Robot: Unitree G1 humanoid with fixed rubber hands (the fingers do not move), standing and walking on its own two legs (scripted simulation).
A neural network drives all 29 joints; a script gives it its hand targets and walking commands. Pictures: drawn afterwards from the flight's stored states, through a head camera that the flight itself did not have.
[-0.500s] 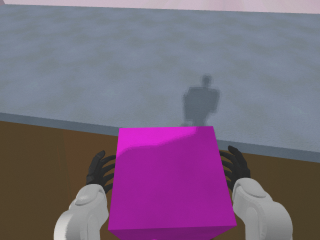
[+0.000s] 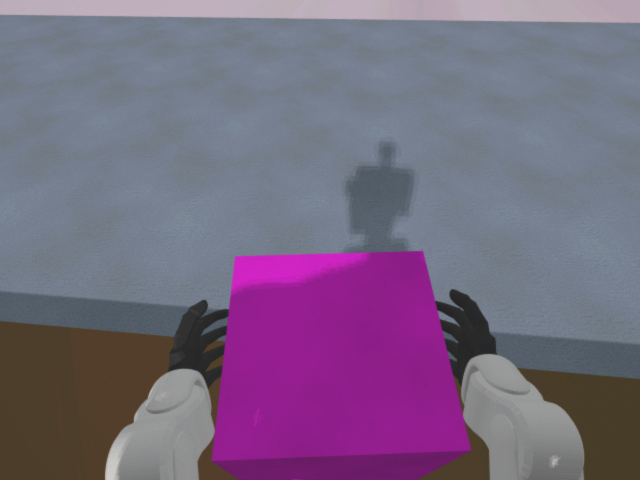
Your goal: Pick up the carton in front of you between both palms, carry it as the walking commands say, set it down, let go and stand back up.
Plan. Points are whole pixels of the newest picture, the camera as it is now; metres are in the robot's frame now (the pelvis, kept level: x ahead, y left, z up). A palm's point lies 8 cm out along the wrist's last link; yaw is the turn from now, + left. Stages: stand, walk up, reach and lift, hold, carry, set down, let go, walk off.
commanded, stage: carry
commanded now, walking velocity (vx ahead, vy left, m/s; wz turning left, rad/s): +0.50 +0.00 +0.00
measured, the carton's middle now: (331, 379) +0.24 +0.00 +0.03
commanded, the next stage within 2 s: none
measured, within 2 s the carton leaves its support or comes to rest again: neither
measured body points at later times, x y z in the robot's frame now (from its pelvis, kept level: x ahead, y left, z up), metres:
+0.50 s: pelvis +0.31 +0.00 -0.01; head +0.32 +0.00 +0.44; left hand +0.63 +0.16 +0.08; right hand +0.63 -0.16 +0.09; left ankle +0.45 +0.07 -0.73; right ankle +0.16 -0.09 -0.72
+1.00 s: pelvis +0.43 -0.01 +0.00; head +0.48 -0.01 +0.45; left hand +0.77 +0.15 +0.09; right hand +0.78 -0.16 +0.09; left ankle +0.45 +0.07 -0.72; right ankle +0.37 -0.10 -0.72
